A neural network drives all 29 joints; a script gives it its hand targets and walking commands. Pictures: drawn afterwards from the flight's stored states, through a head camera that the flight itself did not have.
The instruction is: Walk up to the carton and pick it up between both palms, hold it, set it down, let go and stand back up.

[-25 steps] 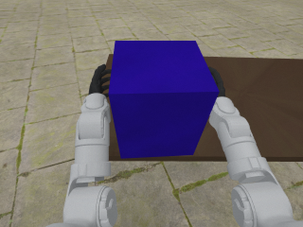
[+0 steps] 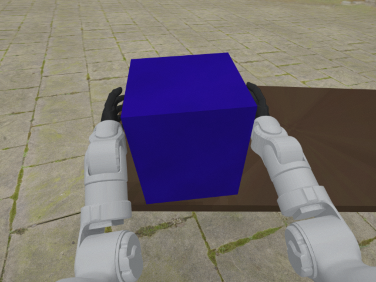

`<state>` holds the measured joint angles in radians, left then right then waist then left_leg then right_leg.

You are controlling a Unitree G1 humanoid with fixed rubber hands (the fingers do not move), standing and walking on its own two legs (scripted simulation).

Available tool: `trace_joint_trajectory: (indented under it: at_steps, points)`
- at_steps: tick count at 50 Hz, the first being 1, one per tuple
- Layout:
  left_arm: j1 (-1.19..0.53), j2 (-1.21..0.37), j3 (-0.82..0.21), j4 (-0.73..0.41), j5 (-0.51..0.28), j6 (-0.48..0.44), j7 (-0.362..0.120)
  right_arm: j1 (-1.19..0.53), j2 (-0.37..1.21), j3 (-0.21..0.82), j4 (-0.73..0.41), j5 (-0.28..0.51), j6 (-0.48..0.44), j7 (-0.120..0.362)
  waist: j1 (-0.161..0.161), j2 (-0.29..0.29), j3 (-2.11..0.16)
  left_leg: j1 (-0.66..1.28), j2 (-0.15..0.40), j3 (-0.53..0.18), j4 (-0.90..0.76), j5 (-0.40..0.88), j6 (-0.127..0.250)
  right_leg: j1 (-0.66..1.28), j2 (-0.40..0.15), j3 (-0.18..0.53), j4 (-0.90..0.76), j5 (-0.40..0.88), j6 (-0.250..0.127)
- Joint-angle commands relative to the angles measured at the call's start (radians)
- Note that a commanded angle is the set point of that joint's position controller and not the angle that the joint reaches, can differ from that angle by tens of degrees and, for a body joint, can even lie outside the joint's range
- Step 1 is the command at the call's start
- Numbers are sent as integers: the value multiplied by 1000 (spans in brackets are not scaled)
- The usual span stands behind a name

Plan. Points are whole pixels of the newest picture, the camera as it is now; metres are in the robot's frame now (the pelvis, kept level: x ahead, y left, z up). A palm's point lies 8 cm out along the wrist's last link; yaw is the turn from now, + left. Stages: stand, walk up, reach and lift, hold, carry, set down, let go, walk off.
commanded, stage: reach and lift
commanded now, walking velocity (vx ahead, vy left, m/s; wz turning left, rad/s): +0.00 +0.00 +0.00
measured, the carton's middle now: (186, 129) +0.38 +0.01 +0.16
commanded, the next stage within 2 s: hold in 0.08 s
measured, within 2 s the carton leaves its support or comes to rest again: neither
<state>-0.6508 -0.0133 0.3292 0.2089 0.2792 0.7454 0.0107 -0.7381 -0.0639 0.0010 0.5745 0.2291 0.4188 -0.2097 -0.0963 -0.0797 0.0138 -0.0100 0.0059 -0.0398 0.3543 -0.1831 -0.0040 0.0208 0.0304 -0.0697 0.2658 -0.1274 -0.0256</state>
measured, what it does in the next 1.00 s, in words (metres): stands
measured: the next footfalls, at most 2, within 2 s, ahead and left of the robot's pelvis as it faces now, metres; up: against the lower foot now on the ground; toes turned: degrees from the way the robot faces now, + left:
none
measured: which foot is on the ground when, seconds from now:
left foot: down 0.00-1.00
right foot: down 0.00-1.00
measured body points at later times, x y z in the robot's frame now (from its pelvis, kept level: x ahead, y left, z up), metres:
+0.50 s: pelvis -0.02 +0.01 +0.00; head -0.08 +0.04 +0.44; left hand +0.37 +0.16 +0.22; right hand +0.36 -0.15 +0.22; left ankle +0.02 +0.12 -0.75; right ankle +0.03 -0.10 -0.75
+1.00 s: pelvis +0.00 +0.01 +0.00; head -0.07 +0.02 +0.44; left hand +0.36 +0.16 +0.22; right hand +0.36 -0.14 +0.21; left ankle +0.02 +0.12 -0.75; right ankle +0.03 -0.10 -0.75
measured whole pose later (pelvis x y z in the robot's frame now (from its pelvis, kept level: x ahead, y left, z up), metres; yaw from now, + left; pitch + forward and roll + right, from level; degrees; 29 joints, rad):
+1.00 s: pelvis +0.00 +0.01 +0.00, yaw +0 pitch -12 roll -1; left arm -0.63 -0.04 0.35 0.06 0.32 0.86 -0.06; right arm -0.67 -0.08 0.06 0.40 0.27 0.52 -0.27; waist -0.11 -0.01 0.03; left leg 0.04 -0.01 -0.03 0.36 -0.20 0.01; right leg 0.07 0.02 -0.06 0.28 -0.14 -0.01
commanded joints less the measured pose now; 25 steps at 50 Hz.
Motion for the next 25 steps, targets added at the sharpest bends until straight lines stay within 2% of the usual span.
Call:
trace_joint_trajectory:
  at_steps: [1,2,3,4,5,6,7,8,10,11,12,14,15,16,17,19,20,21,22,23,24,25]
  points:
    - [-836,-567,-617,-306,-225,-78,-157,-827,641,354,-510,133,-75,76,-48,179,-581,68,-71,30,24,349,-42,211,11,26,34,373,68]
    - [-859,-555,-617,-315,-216,-75,-148,-826,627,353,-467,131,-66,77,-36,202,-542,54,-67,26,12,308,-43,173,16,20,37,316,66]
    - [-841,-557,-606,-314,-215,-72,-146,-816,634,356,-471,128,-63,78,-29,173,-552,70,-64,28,9,303,-36,174,18,20,37,307,70]
    - [-801,-564,-602,-237,-206,-58,-150,-852,610,335,-487,105,-63,82,-38,174,-503,54,-60,28,0,263,-33,143,20,15,23,251,61]
    - [-789,-545,-575,-224,-182,-54,-154,-819,595,324,-432,94,-57,83,-21,166,-469,47,-56,32,-13,228,-32,134,18,13,18,210,61]
    - [-832,-546,-569,-246,-196,-55,-157,-803,599,299,-410,79,-51,87,-38,150,-461,24,-52,29,-32,192,-23,129,17,17,19,174,58]
    - [-811,-540,-550,-213,-178,-50,-162,-816,594,301,-421,69,-52,92,-29,127,-441,-1,-50,31,-45,132,-14,129,13,16,8,112,60]
    - [-840,-569,-566,-247,-188,-56,-156,-850,599,297,-410,81,-56,102,-19,129,-446,-1,-38,28,-57,131,-17,122,25,6,15,96,55]
    - [-788,-566,-530,-163,-167,-37,-159,-868,587,286,-395,67,-54,110,-16,98,-420,-19,-30,27,-69,113,-11,126,29,3,7,70,47]
    - [-789,-556,-511,-133,-163,-33,-162,-892,592,286,-399,63,-54,115,-3,88,-434,-26,-31,39,-73,75,-2,122,26,10,-3,44,43]
    - [-796,-548,-488,-140,-160,-36,-161,-918,611,311,-410,73,-56,120,34,69,-468,-38,-31,48,-82,50,13,130,24,14,-10,9,50]
    - [-807,-545,-451,-93,-145,-25,-164,-909,589,277,-337,50,-49,130,20,61,-408,-72,-16,45,-111,4,18,140,33,8,-5,-12,43]
    - [-794,-545,-435,-42,-139,-23,-163,-920,564,259,-330,44,-56,138,26,67,-376,-110,-10,40,-126,-53,20,136,38,5,1,-52,39]
    - [-824,-534,-406,-35,-131,-29,-161,-905,578,248,-296,35,-51,147,40,46,-377,-133,-13,41,-133,-74,30,139,32,12,6,-61,41]
    - [-834,-544,-397,-35,-131,-30,-159,-940,579,242,-311,31,-60,153,47,36,-391,-155,-4,33,-150,-103,37,159,38,5,13,-68,47]
    - [-818,-552,-389,24,-111,-22,-159,-973,552,216,-278,19,-67,163,43,78,-350,-202,6,29,-175,-177,30,164,47,-7,23,-110,46]
    - [-835,-553,-403,-16,-124,-32,-158,-988,581,237,-320,33,-81,167,54,56,-412,-191,2,34,-158,-124,36,180,44,2,21,-56,46]
    - [-836,-558,-415,-14,-133,-33,-150,-974,572,230,-292,39,-75,169,48,79,-423,-189,5,31,-157,-120,30,189,44,8,24,-46,46]
    - [-848,-561,-425,-10,-144,-37,-145,-1013,588,226,-317,37,-84,171,49,84,-447,-157,-10,41,-136,-90,26,157,30,18,6,-66,46]
    - [-836,-539,-395,5,-129,-37,-142,-981,585,222,-288,35,-81,172,48,78,-425,-149,-12,41,-131,-81,28,152,30,17,4,-40,43]
    - [-860,-554,-423,7,-139,-41,-141,-987,580,187,-263,24,-82,169,25,112,-426,-142,-17,46,-121,-66,10,138,23,15,-3,-45,37]
    - [-846,-581,-456,-60,-158,-46,-143,-950,600,208,-303,37,-90,162,16,121,-516,-62,-25,50,-85,33,-1,149,20,21,3,39,37]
